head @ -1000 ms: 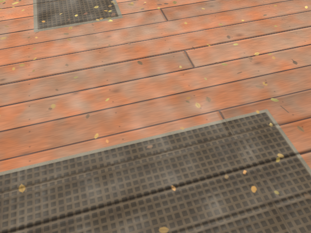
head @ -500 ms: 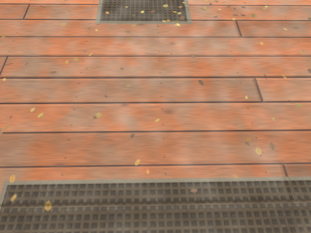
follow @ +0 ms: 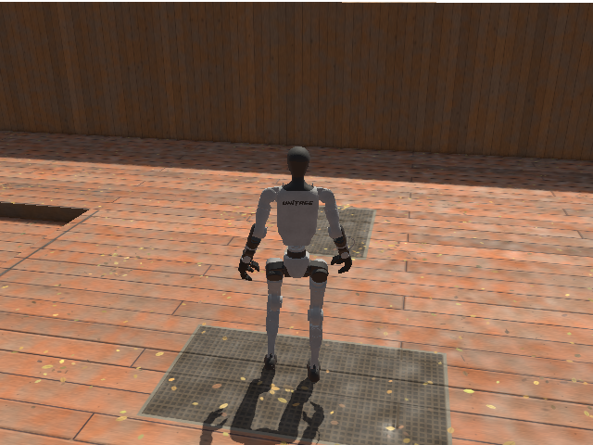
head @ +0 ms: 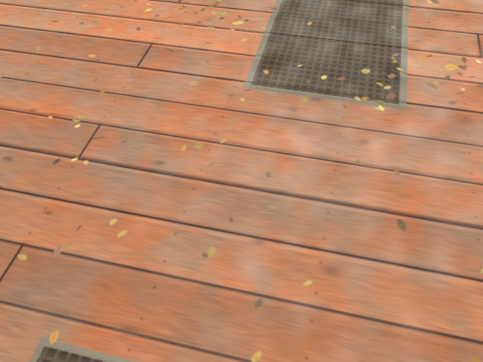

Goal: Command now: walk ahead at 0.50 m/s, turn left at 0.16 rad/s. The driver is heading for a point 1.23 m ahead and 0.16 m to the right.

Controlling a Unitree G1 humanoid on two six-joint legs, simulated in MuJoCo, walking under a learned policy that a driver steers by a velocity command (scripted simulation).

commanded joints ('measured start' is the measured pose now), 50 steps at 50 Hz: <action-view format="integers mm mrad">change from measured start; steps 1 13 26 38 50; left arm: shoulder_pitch -27 86 -53 -315 -66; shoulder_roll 153 223 98 91 154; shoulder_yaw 31 40 2 -7 39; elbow -50 30 -57 -170 -170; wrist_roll -11 -33 -5 -21 -9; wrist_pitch -17 39 35 26 33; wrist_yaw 8 21 18 -39 4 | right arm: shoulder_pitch -36 -219 -5 100 -10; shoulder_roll -43 -73 -118 -172 -118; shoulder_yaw -7 -14 -32 -53 -21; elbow -89 -147 -12 100 -26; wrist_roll -9 6 -13 0 -25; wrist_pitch -18 -46 -59 -22 -66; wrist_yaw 2 42 26 -4 -1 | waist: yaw -16 -4 -15 -98 -50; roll -127 -138 21 9 -94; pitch -8 -1 -10 50 -76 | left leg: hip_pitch -132 90 366 650 -74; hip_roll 68 -26 173 233 63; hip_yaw -14 72 -126 102 -29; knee -135 -601 -953 -862 -10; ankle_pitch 89 242 355 517 -1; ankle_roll -18 39 238 128 -47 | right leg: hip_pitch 92 250 -436 -443 88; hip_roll -274 -295 -198 -110 -227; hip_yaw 259 127 74 21 398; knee -227 -76 605 190 -142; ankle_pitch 136 447 16 123 240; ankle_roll -193 -104 75 -15 -256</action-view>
